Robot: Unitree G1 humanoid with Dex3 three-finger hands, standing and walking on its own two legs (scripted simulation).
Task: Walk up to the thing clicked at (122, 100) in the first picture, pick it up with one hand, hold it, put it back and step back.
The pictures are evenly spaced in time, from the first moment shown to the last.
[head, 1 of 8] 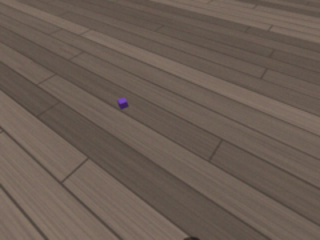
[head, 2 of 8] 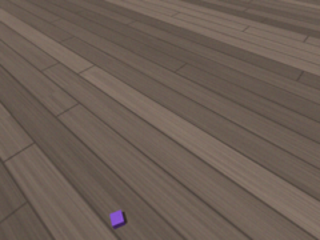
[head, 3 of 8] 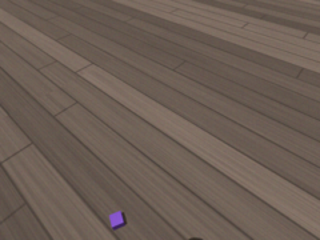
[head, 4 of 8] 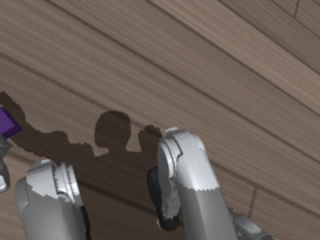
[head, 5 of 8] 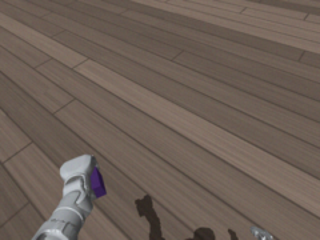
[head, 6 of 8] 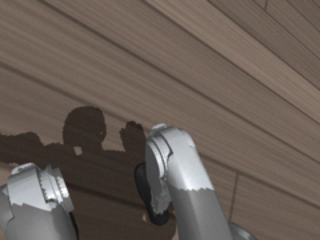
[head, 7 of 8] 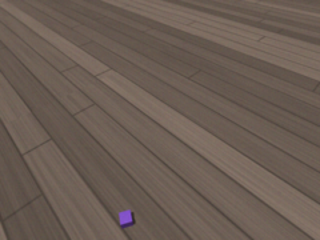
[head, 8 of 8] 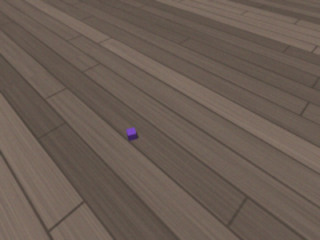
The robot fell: no
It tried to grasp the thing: yes
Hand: left
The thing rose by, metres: 0.68
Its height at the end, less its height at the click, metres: +0.00
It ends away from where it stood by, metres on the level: 0.01
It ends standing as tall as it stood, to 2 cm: yes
